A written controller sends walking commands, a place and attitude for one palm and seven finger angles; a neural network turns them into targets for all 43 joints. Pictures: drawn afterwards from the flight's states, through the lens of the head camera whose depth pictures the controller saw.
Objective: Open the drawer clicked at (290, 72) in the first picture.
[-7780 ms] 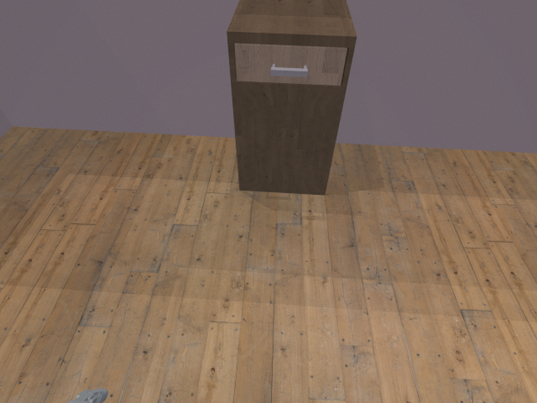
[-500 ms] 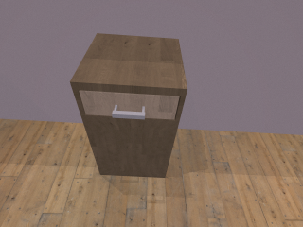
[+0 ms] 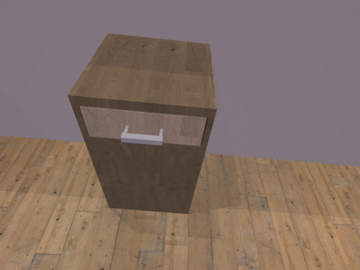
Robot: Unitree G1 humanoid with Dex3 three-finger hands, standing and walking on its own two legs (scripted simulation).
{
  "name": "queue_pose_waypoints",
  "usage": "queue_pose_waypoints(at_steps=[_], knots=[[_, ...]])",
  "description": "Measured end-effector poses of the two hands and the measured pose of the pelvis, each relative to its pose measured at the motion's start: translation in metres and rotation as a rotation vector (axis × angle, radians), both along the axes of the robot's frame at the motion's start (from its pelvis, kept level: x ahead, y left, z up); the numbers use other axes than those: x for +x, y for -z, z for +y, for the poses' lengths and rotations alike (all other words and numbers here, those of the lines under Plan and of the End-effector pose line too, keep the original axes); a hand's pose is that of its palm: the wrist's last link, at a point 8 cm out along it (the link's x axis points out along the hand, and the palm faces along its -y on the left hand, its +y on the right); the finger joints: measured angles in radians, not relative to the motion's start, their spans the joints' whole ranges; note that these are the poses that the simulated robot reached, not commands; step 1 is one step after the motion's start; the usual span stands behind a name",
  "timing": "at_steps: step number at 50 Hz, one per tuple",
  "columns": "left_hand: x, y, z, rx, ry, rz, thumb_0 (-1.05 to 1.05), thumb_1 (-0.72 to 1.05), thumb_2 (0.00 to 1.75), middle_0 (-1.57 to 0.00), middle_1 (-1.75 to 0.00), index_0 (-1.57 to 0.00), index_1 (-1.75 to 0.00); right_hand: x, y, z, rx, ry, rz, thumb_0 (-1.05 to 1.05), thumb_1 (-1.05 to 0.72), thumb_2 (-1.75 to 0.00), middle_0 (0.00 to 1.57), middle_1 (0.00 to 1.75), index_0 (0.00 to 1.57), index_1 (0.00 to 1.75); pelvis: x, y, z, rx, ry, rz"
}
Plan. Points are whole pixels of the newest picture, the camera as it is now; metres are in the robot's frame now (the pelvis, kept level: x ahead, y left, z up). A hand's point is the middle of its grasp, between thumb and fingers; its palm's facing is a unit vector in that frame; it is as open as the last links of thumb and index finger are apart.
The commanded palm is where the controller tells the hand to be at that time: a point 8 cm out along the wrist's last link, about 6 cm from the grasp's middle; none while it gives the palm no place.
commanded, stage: come to a stop and stand still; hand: left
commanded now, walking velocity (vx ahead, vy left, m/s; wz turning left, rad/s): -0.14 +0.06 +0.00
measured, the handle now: (143, 134) +0.53 +0.16 -0.07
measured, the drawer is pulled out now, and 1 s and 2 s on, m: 0.00 0.00 0.00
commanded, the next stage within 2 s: look again from close up in 0.86 s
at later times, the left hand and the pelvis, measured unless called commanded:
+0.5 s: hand out of the picture +0.03 +0.13 -0.16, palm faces +0.02 -0.98 -0.20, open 7.3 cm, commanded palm none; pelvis +0.02 -0.05 +0.01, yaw -1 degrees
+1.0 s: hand out of the picture -0.01 +0.11 -0.17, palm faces +0.00 -0.99 -0.14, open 7.4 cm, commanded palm none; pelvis +0.02 -0.03 +0.01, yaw -1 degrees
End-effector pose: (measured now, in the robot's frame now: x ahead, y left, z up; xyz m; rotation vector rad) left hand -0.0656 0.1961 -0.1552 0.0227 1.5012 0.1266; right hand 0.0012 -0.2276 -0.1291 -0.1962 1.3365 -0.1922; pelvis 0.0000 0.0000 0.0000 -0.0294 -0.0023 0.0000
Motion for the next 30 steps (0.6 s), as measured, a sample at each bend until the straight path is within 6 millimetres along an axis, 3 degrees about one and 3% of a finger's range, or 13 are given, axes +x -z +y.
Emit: queue_pose_waypoints(at_steps=[4,11,22,30], knots=[[0.016,0.004,-0.006,-0.014,0.043,0.023,0.01,0.90,0.90,-0.20,-0.30,-0.20,-0.30,0.020,0.000,-0.001,-0.012,0.027,-0.059,0.00,-0.92,-0.89,0.20,0.30,0.20,0.30,0.008,0.001,-0.003,0.030,0.041,-0.008],[0.064,-0.007,-0.014,0.047,0.065,-0.089,0.01,0.91,0.90,-0.20,-0.30,-0.20,-0.30,0.023,0.008,-0.015,0.029,0.035,-0.022,0.01,-0.94,-0.89,0.20,0.30,0.21,0.30,0.010,-0.002,-0.018,0.046,0.036,-0.016],[0.090,-0.023,-0.016,0.117,0.077,-0.144,0.02,0.93,0.90,-0.20,-0.30,-0.20,-0.30,0.009,0.008,-0.031,0.080,0.039,0.042,0.01,-0.93,-0.89,0.20,0.30,0.20,0.30,0.016,-0.010,-0.043,0.037,0.017,-0.011],[0.085,-0.025,-0.027,0.108,0.062,-0.137,0.02,0.93,0.90,-0.20,-0.30,-0.20,-0.30,-0.006,0.008,-0.026,0.111,0.031,0.091,0.00,-0.91,-0.89,0.20,0.30,0.20,0.30,0.018,-0.013,-0.051,0.033,0.008,-0.018]])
